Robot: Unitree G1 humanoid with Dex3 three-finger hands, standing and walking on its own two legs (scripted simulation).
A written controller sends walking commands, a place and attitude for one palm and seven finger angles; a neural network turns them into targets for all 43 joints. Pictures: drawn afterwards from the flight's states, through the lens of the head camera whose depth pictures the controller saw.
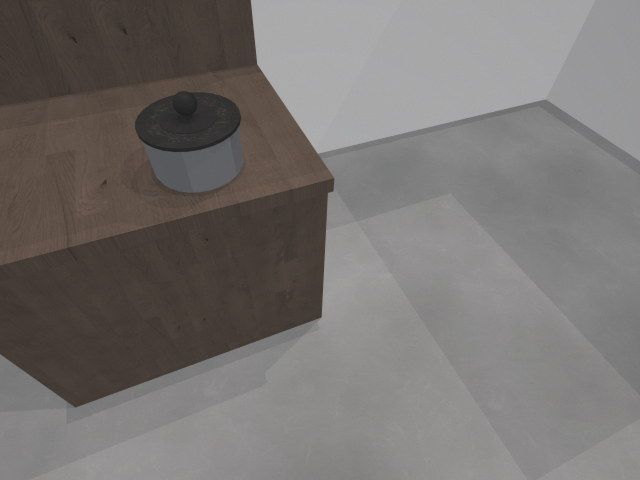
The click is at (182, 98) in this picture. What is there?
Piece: lid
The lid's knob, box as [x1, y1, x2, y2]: [172, 91, 196, 115]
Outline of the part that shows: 180,91 176,93 173,97 173,106 179,113 188,115 195,110 196,101 190,93 186,91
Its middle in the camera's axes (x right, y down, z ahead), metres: -0.28 -0.27 +0.78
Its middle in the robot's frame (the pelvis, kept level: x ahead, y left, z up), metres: +0.76 +0.32 +0.06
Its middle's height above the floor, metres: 0.83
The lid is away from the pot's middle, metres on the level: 0.00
